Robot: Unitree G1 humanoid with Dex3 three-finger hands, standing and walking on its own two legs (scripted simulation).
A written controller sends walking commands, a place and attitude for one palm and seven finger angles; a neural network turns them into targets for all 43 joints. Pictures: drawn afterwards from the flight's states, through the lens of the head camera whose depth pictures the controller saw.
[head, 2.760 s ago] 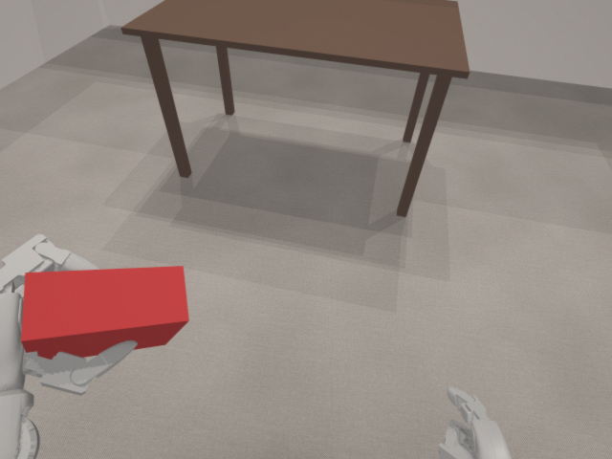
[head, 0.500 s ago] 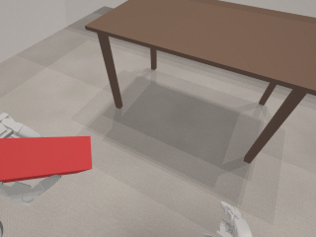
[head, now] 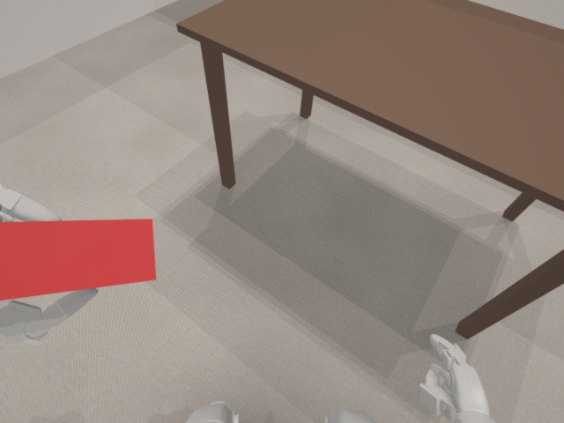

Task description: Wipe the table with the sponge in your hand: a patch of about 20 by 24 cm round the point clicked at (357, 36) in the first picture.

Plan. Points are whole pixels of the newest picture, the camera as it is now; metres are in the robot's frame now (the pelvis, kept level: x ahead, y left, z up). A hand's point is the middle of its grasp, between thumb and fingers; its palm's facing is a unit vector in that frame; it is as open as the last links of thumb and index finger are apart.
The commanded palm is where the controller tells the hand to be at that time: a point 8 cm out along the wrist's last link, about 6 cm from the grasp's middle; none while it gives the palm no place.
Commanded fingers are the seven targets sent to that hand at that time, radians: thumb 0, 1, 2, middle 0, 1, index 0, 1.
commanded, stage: walk to a spot facing it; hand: left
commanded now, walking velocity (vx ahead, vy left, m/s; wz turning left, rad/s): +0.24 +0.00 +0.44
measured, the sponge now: (90, 257) +0.25 +0.20 +0.17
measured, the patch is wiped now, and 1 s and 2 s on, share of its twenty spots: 0.00 0.00 0.00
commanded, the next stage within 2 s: turn to face it in 0.06 s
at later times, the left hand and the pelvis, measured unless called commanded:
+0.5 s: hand (125, 203) +0.31 +0.18 +0.18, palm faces +0.47 -0.79 -0.39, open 9.9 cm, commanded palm +0.24 +0.22 +0.20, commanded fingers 0.00 0.10 1.30 -1.20 -1.60 -1.20 -1.60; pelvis +0.10 -0.07 +0.02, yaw +3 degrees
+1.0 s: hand (244, 168) +0.37 +0.06 +0.17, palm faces +0.11 -0.85 -0.52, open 9.9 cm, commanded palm +0.31 +0.13 +0.20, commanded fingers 0.00 0.10 1.30 -1.20 -1.60 -1.20 -1.60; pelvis +0.08 -0.10 +0.00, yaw -15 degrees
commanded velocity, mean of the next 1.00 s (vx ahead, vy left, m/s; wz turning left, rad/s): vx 0.02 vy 0.00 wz -0.45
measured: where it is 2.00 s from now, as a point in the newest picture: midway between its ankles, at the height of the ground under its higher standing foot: outside the picture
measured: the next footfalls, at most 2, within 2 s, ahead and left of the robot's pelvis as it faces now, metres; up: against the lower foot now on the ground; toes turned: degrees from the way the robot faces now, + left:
right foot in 0.26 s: +0.19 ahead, -0.14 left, +0.00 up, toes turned -2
left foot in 0.64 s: +0.14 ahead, +0.06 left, +0.00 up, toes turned +3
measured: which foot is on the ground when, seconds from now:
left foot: down 0.00-0.28, up 0.30-0.62, down 0.64-0.98, up 1.00-1.00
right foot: up 0.00-0.24, down 0.26-0.66, up 0.68-0.96, down 0.98-1.00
